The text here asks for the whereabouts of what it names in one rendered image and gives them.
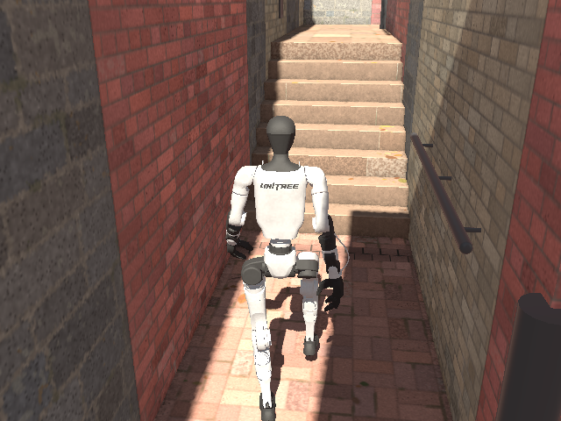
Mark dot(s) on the left robot shin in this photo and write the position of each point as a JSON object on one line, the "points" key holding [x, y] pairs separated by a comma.
{"points": [[263, 368]]}

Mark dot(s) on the left robot forearm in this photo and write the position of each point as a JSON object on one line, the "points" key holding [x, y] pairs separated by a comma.
{"points": [[232, 232]]}

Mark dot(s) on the left robot upper arm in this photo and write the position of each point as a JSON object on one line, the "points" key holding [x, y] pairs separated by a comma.
{"points": [[240, 191]]}

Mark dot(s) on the robot head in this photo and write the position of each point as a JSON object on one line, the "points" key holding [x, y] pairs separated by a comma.
{"points": [[280, 131]]}

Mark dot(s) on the right robot forearm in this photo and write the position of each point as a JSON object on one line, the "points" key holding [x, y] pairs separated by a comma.
{"points": [[329, 251]]}

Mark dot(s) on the right robot upper arm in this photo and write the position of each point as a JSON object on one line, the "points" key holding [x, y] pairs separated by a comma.
{"points": [[320, 198]]}

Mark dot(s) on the left robot hand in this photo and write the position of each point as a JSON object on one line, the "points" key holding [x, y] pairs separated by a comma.
{"points": [[232, 249]]}

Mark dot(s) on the right robot hand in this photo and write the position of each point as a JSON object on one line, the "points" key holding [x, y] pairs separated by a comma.
{"points": [[338, 291]]}

